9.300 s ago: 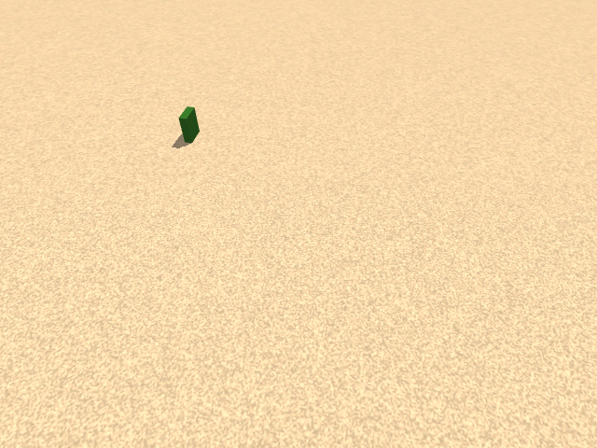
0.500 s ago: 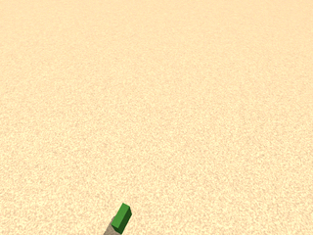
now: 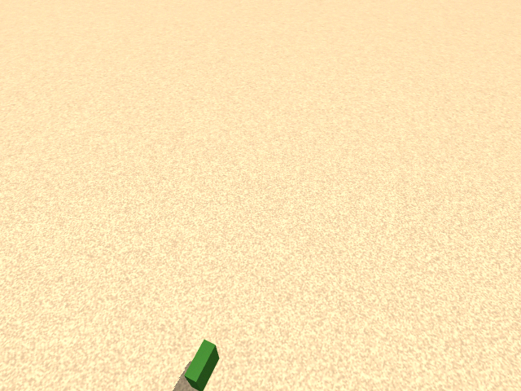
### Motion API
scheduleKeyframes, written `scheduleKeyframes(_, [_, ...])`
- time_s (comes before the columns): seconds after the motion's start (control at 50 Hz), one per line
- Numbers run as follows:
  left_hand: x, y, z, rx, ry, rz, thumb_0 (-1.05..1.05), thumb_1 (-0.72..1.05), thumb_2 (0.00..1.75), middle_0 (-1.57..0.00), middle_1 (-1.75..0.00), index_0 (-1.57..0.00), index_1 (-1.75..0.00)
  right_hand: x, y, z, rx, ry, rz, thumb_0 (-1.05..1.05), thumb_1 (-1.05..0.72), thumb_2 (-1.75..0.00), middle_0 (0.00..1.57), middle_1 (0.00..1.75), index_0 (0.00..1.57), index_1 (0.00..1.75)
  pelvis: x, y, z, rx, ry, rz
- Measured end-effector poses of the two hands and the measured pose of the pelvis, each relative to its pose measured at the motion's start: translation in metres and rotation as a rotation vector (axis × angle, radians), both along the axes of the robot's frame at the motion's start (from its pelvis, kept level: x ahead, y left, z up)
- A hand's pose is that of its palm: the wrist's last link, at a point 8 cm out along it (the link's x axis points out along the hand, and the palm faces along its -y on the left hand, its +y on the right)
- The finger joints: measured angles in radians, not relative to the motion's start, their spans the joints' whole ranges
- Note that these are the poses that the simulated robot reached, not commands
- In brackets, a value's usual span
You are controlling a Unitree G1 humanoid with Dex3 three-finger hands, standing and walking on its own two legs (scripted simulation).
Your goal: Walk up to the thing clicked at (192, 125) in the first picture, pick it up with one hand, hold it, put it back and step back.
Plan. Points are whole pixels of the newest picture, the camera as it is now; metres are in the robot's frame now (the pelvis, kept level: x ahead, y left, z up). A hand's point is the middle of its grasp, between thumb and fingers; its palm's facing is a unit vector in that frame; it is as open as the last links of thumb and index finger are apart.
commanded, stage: stand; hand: left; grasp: from the side
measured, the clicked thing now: (203, 366) +0.34 +0.20 -0.71
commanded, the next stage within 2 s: go down in 0.26 s
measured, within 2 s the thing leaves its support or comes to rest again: neither
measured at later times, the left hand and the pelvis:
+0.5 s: hand out of the picture +0.11 +0.25 -0.16, palm faces +0.05 -0.94 -0.33, open 8.7 cm; pelvis -0.01 +0.00 -0.01, yaw +0 degrees
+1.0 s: hand out of the picture +0.13 +0.29 -0.21, palm faces +0.08 -0.94 -0.32, open 16.8 cm; pelvis -0.03 +0.01 -0.08, yaw -1 degrees
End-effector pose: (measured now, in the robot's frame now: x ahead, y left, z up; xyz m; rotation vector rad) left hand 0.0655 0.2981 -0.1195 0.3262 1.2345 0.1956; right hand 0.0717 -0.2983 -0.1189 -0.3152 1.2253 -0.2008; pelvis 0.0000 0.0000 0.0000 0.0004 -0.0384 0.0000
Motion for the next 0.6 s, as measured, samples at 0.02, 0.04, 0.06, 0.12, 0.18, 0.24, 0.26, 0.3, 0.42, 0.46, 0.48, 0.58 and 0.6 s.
scheduleKeyframes(0.02, [0.001, 0.000, 0.000, 0.000, -0.002, -0.001, 0.00, 0.91, 0.90, -0.20, -0.30, -0.21, -0.30, 0.000, 0.000, 0.000, 0.000, -0.002, -0.001, 0.00, -0.90, -0.90, 0.20, 0.30, 0.20, 0.30, 0.000, 0.000, 0.000, 0.000, -0.001, 0.000])
scheduleKeyframes(0.04, [0.001, 0.000, 0.000, 0.000, -0.004, -0.001, 0.00, 0.91, 0.90, -0.20, -0.30, -0.21, -0.30, 0.000, 0.000, 0.000, 0.000, -0.003, 0.000, 0.00, -0.90, -0.90, 0.20, 0.30, 0.20, 0.30, 0.000, 0.000, 0.000, 0.000, -0.001, 0.000])
scheduleKeyframes(0.06, [0.001, 0.000, 0.000, 0.000, -0.006, -0.002, 0.00, 0.91, 0.90, -0.20, -0.30, -0.21, -0.30, 0.000, 0.000, 0.000, 0.000, -0.005, 0.000, 0.00, -0.90, -0.90, 0.20, 0.30, 0.20, 0.30, 0.000, 0.000, 0.000, 0.000, -0.002, 0.000])
scheduleKeyframes(0.12, [0.002, 0.000, 0.001, 0.000, -0.011, -0.003, 0.00, 0.91, 0.90, -0.20, -0.30, -0.21, -0.30, -0.001, 0.000, 0.000, 0.001, -0.007, 0.000, 0.00, -0.90, -0.90, 0.20, 0.30, 0.20, 0.30, -0.001, 0.000, 0.000, 0.001, -0.003, -0.001])
scheduleKeyframes(0.18, [0.003, 0.000, 0.001, -0.001, -0.013, -0.004, 0.00, 0.91, 0.90, -0.20, -0.30, -0.21, -0.30, -0.002, 0.001, 0.000, 0.002, -0.006, 0.000, 0.00, -0.90, -0.90, 0.20, 0.30, 0.20, 0.30, -0.001, 0.000, 0.000, 0.000, -0.004, -0.001])
scheduleKeyframes(0.24, [0.002, 0.000, 0.001, -0.002, -0.012, -0.004, 0.00, 0.91, 0.90, -0.20, -0.30, -0.21, -0.30, -0.003, 0.001, 0.000, 0.003, -0.004, -0.001, 0.00, -0.90, -0.90, 0.20, 0.30, 0.20, 0.30, -0.002, 0.000, 0.000, 0.000, -0.004, -0.001])
scheduleKeyframes(0.26, [0.001, 0.000, 0.001, -0.002, -0.011, -0.005, 0.00, 0.91, 0.90, -0.20, -0.30, -0.21, -0.30, -0.004, 0.001, 0.000, 0.003, -0.003, -0.002, 0.00, -0.90, -0.90, 0.20, 0.30, 0.20, 0.30, -0.002, 0.000, 0.000, 0.000, -0.004, -0.001])
scheduleKeyframes(0.3, [0.000, 0.000, 0.000, -0.002, -0.009, -0.006, 0.00, 0.91, 0.90, -0.20, -0.30, -0.21, -0.30, -0.005, 0.001, 0.000, 0.003, -0.001, -0.002, 0.00, -0.90, -0.90, 0.20, 0.30, 0.20, 0.30, -0.002, 0.000, 0.000, 0.000, -0.003, -0.001])
scheduleKeyframes(0.42, [0.005, -0.002, -0.001, -0.008, -0.046, 0.017, 0.01, 0.88, 0.87, -0.18, -0.28, -0.19, -0.28, -0.004, 0.003, 0.001, -0.002, -0.040, -0.012, 0.00, -0.90, -0.91, 0.20, 0.30, 0.20, 0.30, -0.005, 0.000, -0.002, -0.002, 0.021, 0.003])
scheduleKeyframes(0.46, [0.020, -0.005, -0.002, -0.012, -0.099, 0.035, 0.01, 0.84, 0.83, -0.15, -0.24, -0.15, -0.24, -0.002, 0.009, 0.001, 0.003, -0.086, -0.009, 0.00, -0.91, -0.91, 0.20, 0.30, 0.20, 0.30, -0.010, 0.000, -0.005, -0.002, 0.041, 0.008])
scheduleKeyframes(0.48, [0.028, -0.005, -0.004, -0.015, -0.109, 0.038, 0.01, 0.80, 0.79, -0.13, -0.22, -0.14, -0.21, -0.001, 0.012, 0.000, 0.009, -0.100, -0.010, 0.00, -0.92, -0.91, 0.20, 0.30, 0.20, 0.30, -0.012, 0.000, -0.006, -0.003, 0.055, 0.009])
scheduleKeyframes(0.58, [0.067, 0.001, -0.011, -0.019, -0.162, 0.022, 0.01, 0.56, 0.56, -0.06, -0.14, -0.07, -0.12, -0.006, 0.028, -0.007, 0.034, -0.143, -0.021, 0.00, -0.93, -0.92, 0.20, 0.30, 0.20, 0.30, -0.019, -0.002, -0.017, -0.005, 0.125, -0.001])
scheduleKeyframes(0.6, [0.071, 0.003, -0.012, -0.016, -0.171, 0.019, 0.01, 0.51, 0.51, -0.06, -0.13, -0.06, -0.11, -0.007, 0.030, -0.008, 0.038, -0.149, -0.027, 0.00, -0.93, -0.92, 0.20, 0.30, 0.20, 0.30, -0.020, -0.002, -0.019, -0.005, 0.133, -0.004])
